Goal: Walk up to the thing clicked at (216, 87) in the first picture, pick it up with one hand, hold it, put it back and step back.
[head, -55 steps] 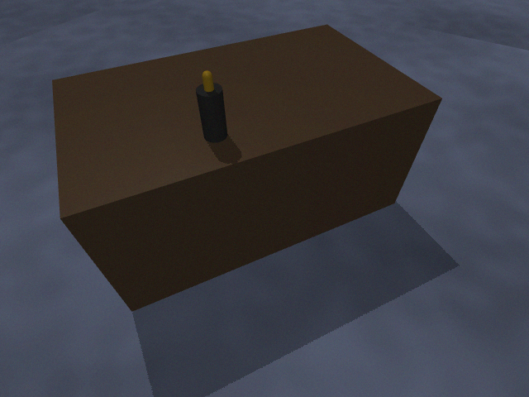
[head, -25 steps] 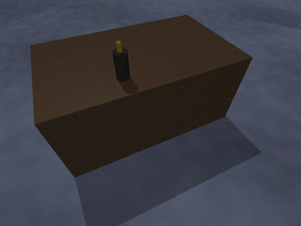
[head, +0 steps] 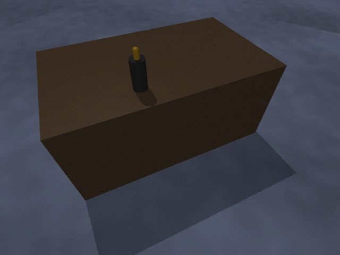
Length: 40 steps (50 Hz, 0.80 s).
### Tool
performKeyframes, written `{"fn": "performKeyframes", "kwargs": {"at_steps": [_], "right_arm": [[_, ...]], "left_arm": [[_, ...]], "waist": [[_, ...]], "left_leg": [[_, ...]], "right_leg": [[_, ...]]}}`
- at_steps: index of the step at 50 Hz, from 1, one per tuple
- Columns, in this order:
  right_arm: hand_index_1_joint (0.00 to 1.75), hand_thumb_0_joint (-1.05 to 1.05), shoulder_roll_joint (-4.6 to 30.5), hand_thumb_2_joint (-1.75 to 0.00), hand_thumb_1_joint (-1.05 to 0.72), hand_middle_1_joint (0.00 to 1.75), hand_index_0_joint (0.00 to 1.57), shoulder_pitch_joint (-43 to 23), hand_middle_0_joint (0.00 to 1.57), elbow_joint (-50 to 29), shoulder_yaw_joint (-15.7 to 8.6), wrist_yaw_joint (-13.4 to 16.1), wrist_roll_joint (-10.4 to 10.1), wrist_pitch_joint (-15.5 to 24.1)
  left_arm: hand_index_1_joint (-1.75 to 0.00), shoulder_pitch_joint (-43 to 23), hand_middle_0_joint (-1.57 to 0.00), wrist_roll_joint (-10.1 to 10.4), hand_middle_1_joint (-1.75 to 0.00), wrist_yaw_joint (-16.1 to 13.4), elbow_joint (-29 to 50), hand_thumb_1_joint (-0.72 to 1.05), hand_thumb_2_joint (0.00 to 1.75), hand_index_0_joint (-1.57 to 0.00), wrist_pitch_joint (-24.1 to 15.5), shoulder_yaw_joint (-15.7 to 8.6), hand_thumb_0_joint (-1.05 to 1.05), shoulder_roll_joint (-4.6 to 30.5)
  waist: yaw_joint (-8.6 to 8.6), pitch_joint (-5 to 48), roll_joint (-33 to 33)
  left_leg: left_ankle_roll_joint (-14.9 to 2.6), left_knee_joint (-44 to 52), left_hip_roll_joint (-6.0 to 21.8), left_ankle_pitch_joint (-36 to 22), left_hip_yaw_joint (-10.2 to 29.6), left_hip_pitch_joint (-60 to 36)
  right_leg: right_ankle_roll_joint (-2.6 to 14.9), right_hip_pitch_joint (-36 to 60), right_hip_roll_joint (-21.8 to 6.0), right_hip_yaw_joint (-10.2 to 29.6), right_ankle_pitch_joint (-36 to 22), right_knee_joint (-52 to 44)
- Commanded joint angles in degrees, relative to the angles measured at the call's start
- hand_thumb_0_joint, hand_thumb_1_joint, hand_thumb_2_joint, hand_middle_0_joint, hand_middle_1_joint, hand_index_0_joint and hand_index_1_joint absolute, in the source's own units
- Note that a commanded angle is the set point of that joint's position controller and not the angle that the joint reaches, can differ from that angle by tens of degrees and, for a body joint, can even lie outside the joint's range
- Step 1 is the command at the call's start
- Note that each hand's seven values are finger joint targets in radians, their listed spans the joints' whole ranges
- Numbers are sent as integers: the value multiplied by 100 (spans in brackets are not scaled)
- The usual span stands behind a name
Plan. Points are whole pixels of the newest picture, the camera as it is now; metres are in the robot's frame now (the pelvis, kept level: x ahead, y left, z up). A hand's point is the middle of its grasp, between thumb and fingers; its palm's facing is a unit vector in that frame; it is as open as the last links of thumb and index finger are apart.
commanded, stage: stand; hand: right
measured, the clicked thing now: (138, 69) +0.91 +0.18 -0.07
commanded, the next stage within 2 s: walk up in 0.02 s
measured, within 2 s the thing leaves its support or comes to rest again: neither
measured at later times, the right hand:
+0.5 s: hand (233, 249) +0.19 -0.15 -0.16, palm faces -0.23 +0.90 -0.37, open 7.4 cm
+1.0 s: hand (186, 160) +0.46 -0.04 -0.15, palm faces -0.48 +0.80 -0.35, open 7.4 cm
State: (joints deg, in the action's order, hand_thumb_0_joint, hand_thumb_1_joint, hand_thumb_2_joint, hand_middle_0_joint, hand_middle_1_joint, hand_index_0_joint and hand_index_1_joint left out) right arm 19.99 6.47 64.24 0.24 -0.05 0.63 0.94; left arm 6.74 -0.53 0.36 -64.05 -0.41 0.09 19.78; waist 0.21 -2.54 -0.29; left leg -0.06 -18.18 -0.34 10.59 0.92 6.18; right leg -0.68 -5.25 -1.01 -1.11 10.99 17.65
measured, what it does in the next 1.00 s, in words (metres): walks ahead, turning left: left foot, then right foot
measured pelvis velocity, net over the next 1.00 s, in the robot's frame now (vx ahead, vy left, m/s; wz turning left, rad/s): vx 0.25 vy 0.16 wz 0.42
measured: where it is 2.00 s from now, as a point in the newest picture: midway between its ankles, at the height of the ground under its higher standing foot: (134, 242)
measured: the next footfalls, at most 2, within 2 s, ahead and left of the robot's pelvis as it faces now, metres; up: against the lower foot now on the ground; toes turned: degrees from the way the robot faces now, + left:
left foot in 0.34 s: +0.14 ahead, +0.25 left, +0.00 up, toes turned +15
right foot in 0.68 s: +0.30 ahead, +0.04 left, +0.00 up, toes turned +14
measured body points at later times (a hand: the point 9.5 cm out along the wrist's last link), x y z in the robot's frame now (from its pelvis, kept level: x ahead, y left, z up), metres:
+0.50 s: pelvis +0.09 +0.11 -0.03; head +0.10 +0.12 +0.42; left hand +0.09 +0.46 -0.14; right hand +0.20 -0.20 -0.13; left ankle +0.10 +0.24 -0.75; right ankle +0.10 -0.04 -0.69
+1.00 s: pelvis +0.25 +0.16 -0.02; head +0.29 +0.16 +0.43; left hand +0.10 +0.47 -0.11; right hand +0.48 -0.08 -0.13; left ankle +0.28 +0.34 -0.72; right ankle +0.27 +0.04 -0.75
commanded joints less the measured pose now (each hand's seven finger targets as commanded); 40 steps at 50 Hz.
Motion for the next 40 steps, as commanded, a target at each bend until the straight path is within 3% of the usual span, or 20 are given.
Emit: {"fn": "performKeyframes", "kwargs": {"at_steps": [1,2,3,4,7,13,16,17,18,19,21,23,27,30,33,34,35,36,38,40], "right_arm": [[30,0,1681,-90,-90,30,20,-57,20,-839,-592,-146,129,-24],[30,0,1444,-90,-90,30,20,-292,20,-1039,-569,-257,172,-94],[30,0,1348,-90,-90,30,20,-742,20,-1360,-575,-339,253,-164],[30,0,1385,-90,-90,30,20,-623,20,-1514,-632,-386,323,-209],[30,0,1488,-90,-90,30,20,71,20,-1548,-811,-577,250,-236],[30,0,1244,-90,-90,30,20,397,20,-1654,-896,-705,167,-119],[30,0,1674,-90,-90,30,20,1789,20,-1236,-1113,-545,142,-69],[30,0,2094,-90,-90,30,20,2437,20,-1174,-1229,-441,168,-40],[30,0,2612,-90,-90,30,20,2276,20,-1427,-1211,-417,94,25],[30,0,2802,-90,-90,30,20,1853,20,-1555,-1247,-392,-55,18],[30,0,2221,-90,-90,30,20,1149,20,-1884,-1024,-296,1,80],[30,0,1999,-90,-90,30,20,1092,20,-1932,-916,-251,4,145],[30,0,1896,-90,-90,30,20,1405,20,-2069,-896,-263,78,225],[30,0,1858,-90,-90,30,20,1136,20,-2264,-853,-281,42,221],[30,0,1465,-90,-90,30,20,863,20,-2457,-709,-278,34,144],[30,0,1136,-90,-90,30,20,937,20,-2513,-596,-263,14,138],[30,0,947,-90,-90,30,20,1155,20,-2542,-544,-217,7,125],[30,0,1444,-90,-90,30,20,1340,20,-2395,-685,-145,35,96],[30,0,1705,-90,-90,30,20,1283,20,-2125,-743,-167,3,153],[30,0,1558,-90,-90,30,20,1488,20,-1956,-739,-225,18,153]], "left_arm": [[-30,447,-20,-4,-30,-110,514,90,90,-20,-276,-727,0,2060],[-30,1009,-20,-80,-30,-147,401,90,90,-20,-298,-849,0,2193],[-30,1157,-20,-167,-30,-179,535,90,90,-20,-326,-967,0,2392],[-30,719,-20,-207,-30,-206,845,90,90,-20,-371,-993,0,2353],[-30,-2,-20,-206,-30,-204,1288,90,90,-20,-466,-906,0,1972],[-30,220,-20,-215,-30,-26,1519,90,90,-20,-469,-915,0,2016],[-30,307,-20,-240,-30,-11,1657,90,90,-20,-360,-807,0,1728],[-30,457,-20,-200,-30,29,1757,90,90,-20,-321,-664,0,1310],[-30,298,-20,-31,-30,34,2035,90,90,-20,-354,-589,0,1226],[-30,50,-20,-88,-30,-1,2022,90,90,-20,-373,-628,0,1699],[-30,605,-20,34,-30,43,1676,90,90,-20,-347,-629,0,1803],[-30,980,-20,40,-30,97,1475,90,90,-20,-338,-670,0,1812],[-30,973,-20,-26,-30,184,1642,90,90,-20,-362,-704,0,1604],[-30,1040,-20,-61,-30,182,1721,90,90,-20,-425,-752,0,1592],[-30,2033,-20,-99,-30,115,1469,90,90,-20,-511,-910,0,1710],[-30,2554,-20,-169,-30,32,1474,90,90,-20,-568,-1020,0,1986],[-30,2450,-20,-200,-30,-9,1673,90,90,-20,-660,-1057,0,2401],[-30,1666,-20,-114,-30,-14,1907,90,90,-20,-644,-990,0,2508],[-30,1301,-20,-52,-30,-12,2008,90,90,-20,-681,-910,0,2117],[-30,1280,-20,-49,-30,-3,1965,90,90,-20,-703,-836,0,1871]], "waist": [[308,601,-141],[543,440,389],[783,151,903],[574,-186,665],[16,-397,285],[50,-183,939],[-654,572,-403],[-1002,420,-1742],[-893,338,-2544],[-649,95,-1452],[-111,-109,-500],[17,-110,-845],[-83,-106,-933],[18,-201,-874],[573,144,-78],[926,218,1073],[696,63,1482],[310,-69,905],[195,-626,336],[76,-554,640]], "left_leg": [[-451,-725,300,472,664,1222],[-378,-1420,103,1456,307,2394],[-279,-2946,88,1781,173,3080],[-163,-3637,622,1658,438,3365],[44,-3532,1065,1210,708,3051],[97,-2035,582,318,-508,1215],[-137,-1808,29,799,-784,-705],[-556,-755,592,2121,601,-937],[-1260,848,1815,2667,3905,-738],[-1682,1146,2339,3318,4635,-1],[-1409,410,1776,2623,2942,273],[-1226,292,1397,2006,2047,970],[-1440,133,1356,1046,1696,928],[-1309,-1,1231,1309,1482,1559],[-861,-1478,663,1842,913,2836],[-605,-3222,-8,1938,449,3452],[-283,-4692,-641,2102,447,3933],[-232,-5017,-145,1960,930,3742],[-151,-4823,282,1223,958,3610],[-49,-4313,338,891,805,3018]], "right_leg": [[377,1212,-523,334,946,353],[703,1774,-1188,1063,1918,-131],[1317,1318,-2377,2137,2423,-891],[1705,734,-3002,2453,2442,-1041],[1411,317,-2334,1181,1520,-837],[889,-722,-1416,-522,578,92],[648,-1615,-1071,-901,583,2607],[445,-2424,-607,-994,1229,4630],[284,-3525,197,-504,2575,5306],[353,-3405,-280,273,2377,5527],[362,-3178,-706,386,1539,5181],[328,-2387,-724,215,1304,4220],[190,-2042,-457,-31,1268,2934],[228,-1379,-264,-177,694,2381],[274,758,12,-225,337,1652],[460,1167,-705,1008,1733,556],[829,761,-2310,3717,3321,-726],[1374,156,-2847,4571,3789,-1039],[1427,-314,-2311,3049,2549,-729],[1200,-594,-1773,1667,1175,-493]]}}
